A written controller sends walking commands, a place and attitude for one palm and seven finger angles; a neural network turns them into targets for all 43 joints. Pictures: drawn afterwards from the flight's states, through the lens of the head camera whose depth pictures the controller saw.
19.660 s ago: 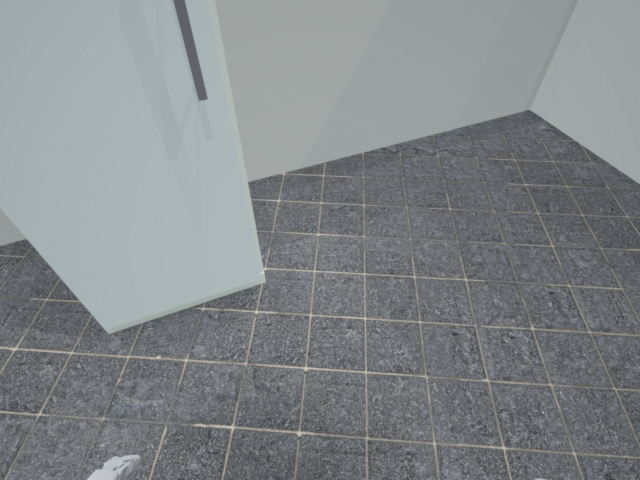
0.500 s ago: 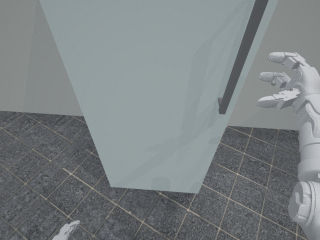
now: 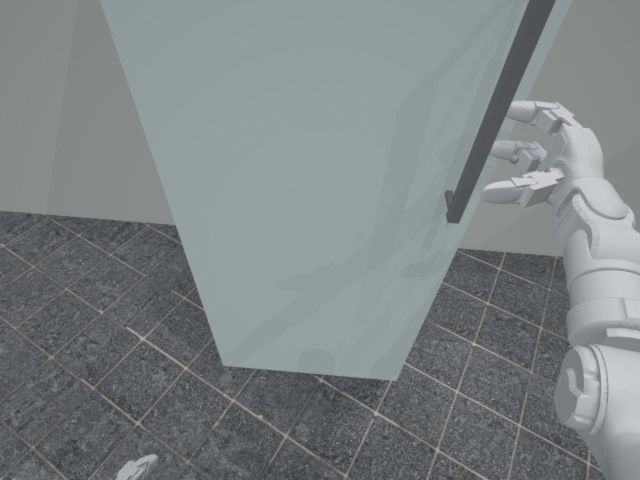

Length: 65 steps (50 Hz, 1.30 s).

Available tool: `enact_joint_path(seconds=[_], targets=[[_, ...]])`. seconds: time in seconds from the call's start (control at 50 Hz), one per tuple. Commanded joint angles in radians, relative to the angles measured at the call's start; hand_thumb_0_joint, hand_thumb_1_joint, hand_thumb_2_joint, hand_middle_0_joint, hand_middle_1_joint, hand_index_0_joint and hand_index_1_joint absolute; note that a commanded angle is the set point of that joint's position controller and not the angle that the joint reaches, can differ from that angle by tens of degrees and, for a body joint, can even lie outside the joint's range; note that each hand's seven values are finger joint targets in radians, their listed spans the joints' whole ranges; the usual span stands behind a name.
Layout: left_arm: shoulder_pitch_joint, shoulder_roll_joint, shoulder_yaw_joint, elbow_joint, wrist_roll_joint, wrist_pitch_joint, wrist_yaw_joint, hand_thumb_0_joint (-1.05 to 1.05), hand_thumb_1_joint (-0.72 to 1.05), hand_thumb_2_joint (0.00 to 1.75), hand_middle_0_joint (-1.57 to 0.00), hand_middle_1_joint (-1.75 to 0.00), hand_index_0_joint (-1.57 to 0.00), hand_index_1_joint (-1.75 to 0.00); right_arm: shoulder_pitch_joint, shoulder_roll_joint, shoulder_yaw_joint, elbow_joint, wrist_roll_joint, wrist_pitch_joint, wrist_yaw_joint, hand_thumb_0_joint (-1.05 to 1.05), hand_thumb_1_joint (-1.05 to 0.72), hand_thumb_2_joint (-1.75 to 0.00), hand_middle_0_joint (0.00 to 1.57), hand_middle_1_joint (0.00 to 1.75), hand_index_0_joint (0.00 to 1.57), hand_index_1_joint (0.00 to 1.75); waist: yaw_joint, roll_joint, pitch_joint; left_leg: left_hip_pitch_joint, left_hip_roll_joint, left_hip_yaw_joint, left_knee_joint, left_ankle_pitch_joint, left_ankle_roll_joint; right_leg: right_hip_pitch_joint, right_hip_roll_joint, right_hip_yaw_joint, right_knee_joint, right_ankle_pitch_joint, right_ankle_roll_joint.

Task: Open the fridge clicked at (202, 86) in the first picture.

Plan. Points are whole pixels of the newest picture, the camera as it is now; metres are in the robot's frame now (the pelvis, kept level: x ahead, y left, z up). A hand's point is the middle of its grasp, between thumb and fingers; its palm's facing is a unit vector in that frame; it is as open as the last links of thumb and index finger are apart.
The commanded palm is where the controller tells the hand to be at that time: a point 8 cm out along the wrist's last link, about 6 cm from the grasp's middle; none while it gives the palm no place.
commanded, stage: feel for the door with the fingertips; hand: right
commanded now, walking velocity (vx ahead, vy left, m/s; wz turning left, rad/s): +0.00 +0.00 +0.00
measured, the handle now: (486, 119) +0.52 -0.14 +0.22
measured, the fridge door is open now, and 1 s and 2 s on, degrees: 0 0 0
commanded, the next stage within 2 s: slide the fingers in behind the handle in 0.56 s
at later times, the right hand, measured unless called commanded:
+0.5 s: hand (521, 148) +0.47 -0.18 +0.22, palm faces -0.01 +1.00 +0.00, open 14.0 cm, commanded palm +0.46 -0.23 +0.21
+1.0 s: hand (511, 148) +0.46 -0.17 +0.22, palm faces -0.04 +1.00 +0.02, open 13.9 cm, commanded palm +0.44 -0.22 +0.21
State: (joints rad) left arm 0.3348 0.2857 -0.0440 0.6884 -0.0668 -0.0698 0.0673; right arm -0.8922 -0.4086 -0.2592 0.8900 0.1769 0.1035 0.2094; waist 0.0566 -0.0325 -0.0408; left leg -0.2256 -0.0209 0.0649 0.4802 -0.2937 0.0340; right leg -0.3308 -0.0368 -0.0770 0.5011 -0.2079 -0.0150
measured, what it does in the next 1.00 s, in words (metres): stands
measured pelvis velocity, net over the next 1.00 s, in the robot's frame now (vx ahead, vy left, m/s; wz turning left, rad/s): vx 0.01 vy -0.01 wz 0.02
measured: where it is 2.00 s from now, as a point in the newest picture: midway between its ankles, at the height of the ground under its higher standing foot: outside the picture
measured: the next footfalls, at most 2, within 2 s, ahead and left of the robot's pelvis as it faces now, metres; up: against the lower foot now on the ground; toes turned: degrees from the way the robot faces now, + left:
none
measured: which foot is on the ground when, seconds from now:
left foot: down 0.00-1.00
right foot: down 0.00-1.00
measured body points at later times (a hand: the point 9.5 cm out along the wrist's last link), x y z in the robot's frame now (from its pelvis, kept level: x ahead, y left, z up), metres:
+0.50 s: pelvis +0.00 +0.00 +0.00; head +0.02 +0.01 +0.45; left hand +0.06 +0.28 -0.11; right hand +0.47 -0.24 +0.22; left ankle -0.03 +0.10 -0.74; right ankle +0.03 -0.11 -0.74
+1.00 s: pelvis +0.01 -0.01 +0.00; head +0.01 +0.00 +0.45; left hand +0.07 +0.25 -0.12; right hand +0.46 -0.22 +0.22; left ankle -0.03 +0.10 -0.74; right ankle +0.03 -0.11 -0.74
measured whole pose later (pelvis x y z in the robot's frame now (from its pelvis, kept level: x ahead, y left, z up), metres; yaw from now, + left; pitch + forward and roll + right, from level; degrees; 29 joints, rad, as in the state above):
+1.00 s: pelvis +0.01 -0.01 +0.00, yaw +1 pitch +3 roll +1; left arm 0.38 0.27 -0.04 0.70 -0.06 -0.10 0.04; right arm -0.89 -0.39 -0.27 0.90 0.17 0.02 0.20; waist 0.06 -0.03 -0.07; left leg -0.24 -0.01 0.04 0.49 -0.30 0.02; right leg -0.34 -0.03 -0.10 0.52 -0.23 -0.03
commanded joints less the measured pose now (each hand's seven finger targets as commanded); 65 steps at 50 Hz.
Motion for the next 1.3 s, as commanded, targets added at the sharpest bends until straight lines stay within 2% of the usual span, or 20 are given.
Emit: enact_joint_path(seconds=[0.0,0.02,0.1,0.12,0.16,0.24,0.38,0.42,0.54,0.6,0.66,0.74,0.8,0.88,0.98,1.08,1.12,1.18,1.24,1.28], targets=[[-0.029,0.135,0.058,-0.119,0.002,-0.056,0.011,0.00,0.90,0.90,-0.20,-0.30,-0.20,-0.30,-0.575,-0.228,-0.045,-0.301,0.010,-0.120,-0.022,0.00,0.50,-0.30,0.30,1.20,0.30,1.20,0.000,-0.008,-0.348,-0.027,0.005,-0.064,-0.075,0.304,-0.009,0.279,0.014,0.081,-0.028,0.172,-0.040],[-0.020,0.136,0.061,-0.114,0.003,-0.057,0.013,0.00,0.90,0.90,-0.20,-0.30,-0.20,-0.30,-0.555,-0.231,-0.051,-0.280,0.016,-0.126,-0.026,0.00,0.50,-0.30,0.30,1.20,0.30,1.20,0.009,0.049,-0.332,-0.014,0.005,-0.064,-0.081,0.308,-0.016,0.256,0.012,0.073,-0.022,0.167,-0.048],[-0.016,0.138,0.059,-0.095,0.002,-0.052,0.013,0.00,0.90,0.90,-0.20,-0.30,-0.20,-0.30,-0.556,-0.278,-0.077,-0.203,-0.011,-0.105,-0.030,0.00,0.50,-0.30,0.30,1.20,0.30,1.20,-0.001,-0.003,-0.289,-0.020,0.011,-0.075,-0.089,0.299,-0.016,0.215,0.019,0.063,-0.036,0.131,-0.047],[-0.006,0.143,0.061,-0.096,0.003,-0.049,0.014,0.00,0.90,0.90,-0.20,-0.30,-0.20,-0.30,-0.530,-0.303,-0.094,-0.184,-0.013,-0.102,-0.032,0.00,0.50,-0.30,0.30,1.20,0.30,1.20,-0.004,0.034,-0.294,0.001,0.014,-0.077,-0.088,0.317,-0.021,0.198,0.020,0.058,-0.030,0.139,-0.051],[-0.007,0.142,0.059,-0.099,0.002,-0.044,0.013,0.00,0.90,0.90,-0.20,-0.30,-0.20,-0.30,-0.503,-0.323,-0.111,-0.157,-0.023,-0.090,-0.027,0.00,0.50,-0.30,0.30,1.20,0.30,1.20,-0.016,0.007,-0.291,0.019,0.016,-0.082,-0.082,0.355,-0.018,0.181,0.023,0.053,-0.034,0.151,-0.049],[0.005,0.149,0.061,-0.101,0.001,-0.040,0.018,0.00,0.90,0.90,-0.20,-0.30,-0.20,-0.30,-0.514,-0.332,-0.107,-0.122,-0.010,-0.102,-0.003,0.00,0.50,-0.30,0.30,1.20,0.30,1.20,0.005,0.079,-0.265,0.027,0.021,-0.092,-0.084,0.391,-0.033,0.145,0.024,0.044,-0.030,0.137,-0.054],[0.031,0.151,0.069,-0.082,-0.002,-0.053,0.021,0.00,0.90,0.90,-0.20,-0.30,-0.20,-0.30,-0.620,-0.288,-0.051,-0.113,0.000,-0.142,0.041,0.00,0.50,-0.30,0.30,1.20,0.30,1.20,0.037,-0.016,-0.300,-0.041,0.016,-0.090,-0.080,0.365,-0.026,0.211,0.023,0.050,-0.007,0.147,-0.050],[0.046,0.152,0.070,-0.076,0.000,-0.058,0.022,0.00,0.90,0.90,-0.20,-0.30,-0.20,-0.30,-0.653,-0.256,-0.022,-0.108,0.007,-0.150,0.044,0.00,0.50,-0.30,0.30,1.20,0.30,1.20,0.055,0.006,-0.295,-0.055,0.013,-0.077,-0.081,0.349,-0.026,0.220,0.021,0.055,-0.004,0.153,-0.052],[0.059,0.162,0.071,-0.062,0.006,-0.067,0.012,0.00,0.90,0.90,-0.20,-0.30,-0.20,-0.30,-0.676,-0.269,-0.047,-0.093,0.002,-0.154,0.021,0.00,0.50,-0.30,0.30,1.20,0.30,1.20,0.046,-0.019,-0.331,-0.095,0.004,-0.063,-0.064,0.334,-0.017,0.256,0.016,0.080,0.003,0.183,-0.044],[0.072,0.163,0.070,-0.052,0.009,-0.067,0.012,0.00,0.90,0.90,-0.20,-0.30,-0.20,-0.30,-0.709,-0.250,-0.028,-0.037,-0.007,-0.148,0.011,0.00,0.50,-0.30,0.30,1.20,0.30,1.20,0.064,0.027,-0.289,-0.123,0.001,-0.056,-0.065,0.298,-0.019,0.232,0.013,0.088,-0.002,0.158,-0.043],[0.073,0.160,0.070,-0.050,0.010,-0.072,0.008,0.00,0.90,0.90,-0.20,-0.30,-0.20,-0.30,-0.746,-0.208,0.004,-0.046,-0.014,-0.158,0.003,0.00,0.50,-0.30,0.30,1.20,0.30,1.20,0.072,-0.022,-0.304,-0.156,0.000,-0.050,-0.058,0.283,-0.014,0.270,0.010,0.097,0.004,0.174,-0.038],[0.073,0.161,0.071,-0.066,0.014,-0.080,-0.001,0.00,0.90,0.90,-0.20,-0.30,-0.20,-0.30,-0.663,-0.230,-0.040,-0.084,-0.005,-0.176,0.000,0.00,0.50,-0.30,0.30,1.20,0.30,1.20,0.034,-0.020,-0.374,-0.121,-0.005,-0.046,-0.041,0.305,-0.005,0.301,0.007,0.105,0.011,0.226,-0.033],[0.055,0.155,0.072,-0.076,0.010,-0.082,-0.004,0.00,0.90,0.90,-0.20,-0.30,-0.20,-0.30,-0.657,-0.176,0.000,-0.129,0.004,-0.174,0.012,0.00,0.50,-0.30,0.30,1.20,0.30,1.20,0.039,-0.031,-0.357,-0.135,-0.007,-0.043,-0.043,0.292,-0.006,0.313,0.002,0.103,0.006,0.217,-0.030],[0.038,0.156,0.072,-0.094,0.008,-0.081,-0.008,0.00,0.90,0.90,-0.20,-0.30,-0.20,-0.30,-0.561,-0.239,-0.071,-0.201,0.008,-0.166,0.000,0.00,0.50,-0.30,0.30,1.20,0.30,1.20,-0.004,-0.019,-0.376,-0.084,-0.008,-0.043,-0.039,0.323,0.000,0.316,-0.001,0.105,-0.001,0.259,-0.029],[-0.009,0.141,0.067,-0.120,0.002,-0.069,-0.013,0.00,0.90,0.90,-0.20,-0.30,-0.20,-0.30,-0.448,-0.198,-0.058,-0.269,0.003,-0.111,-0.024,0.00,0.50,-0.30,0.30,1.20,0.30,1.20,-0.028,0.004,-0.304,-0.057,-0.009,-0.040,-0.050,0.316,-0.002,0.269,-0.002,0.087,-0.021,0.234,-0.032],[-0.037,0.135,0.062,-0.116,-0.003,-0.053,0.003,0.00,0.90,0.90,-0.20,-0.30,-0.20,-0.30,-0.531,-0.172,-0.021,-0.286,-0.002,-0.059,-0.052,0.00,0.50,-0.30,0.30,1.20,0.30,1.20,0.001,0.036,-0.214,-0.089,-0.005,-0.048,-0.088,0.223,-0.009,0.233,0.000,0.086,-0.045,0.118,-0.041],[-0.038,0.137,0.060,-0.115,-0.001,-0.049,0.013,0.00,0.90,0.90,-0.20,-0.30,-0.20,-0.30,-0.563,-0.197,-0.032,-0.306,-0.001,-0.065,-0.065,0.00,0.50,-0.30,0.30,1.20,0.30,1.20,0.007,0.048,-0.238,-0.075,-0.002,-0.052,-0.095,0.216,-0.012,0.244,0.000,0.082,-0.040,0.117,-0.045],[-0.042,0.124,0.055,-0.101,0.001,-0.062,0.014,0.00,0.90,0.90,-0.20,-0.30,-0.20,-0.30,-0.650,-0.128,0.030,-0.319,-0.006,-0.082,-0.070,0.00,0.50,-0.30,0.30,1.20,0.30,1.20,0.023,-0.039,-0.285,-0.116,-0.003,-0.051,-0.092,0.197,-0.006,0.312,0.003,0.099,-0.037,0.119,-0.035],[-0.027,0.131,0.056,-0.088,0.007,-0.065,0.016,0.00,0.90,0.90,-0.20,-0.30,-0.20,-0.30,-0.619,-0.168,-0.008,-0.270,-0.001,-0.094,-0.067,0.00,0.50,-0.30,0.30,1.20,0.30,1.20,0.018,0.005,-0.342,-0.067,-0.002,-0.055,-0.084,0.265,-0.008,0.309,0.009,0.095,-0.027,0.166,-0.038],[-0.031,0.128,0.053,-0.081,0.003,-0.059,0.018,0.00,0.90,0.90,-0.20,-0.30,-0.20,-0.30,-0.599,-0.149,0.006,-0.191,0.003,-0.082,-0.055,0.00,0.50,-0.30,0.30,1.20,0.30,1.20,0.021,0.030,-0.303,-0.062,0.003,-0.058,-0.087,0.277,-0.011,0.269,0.015,0.086,-0.029,0.149,-0.040]])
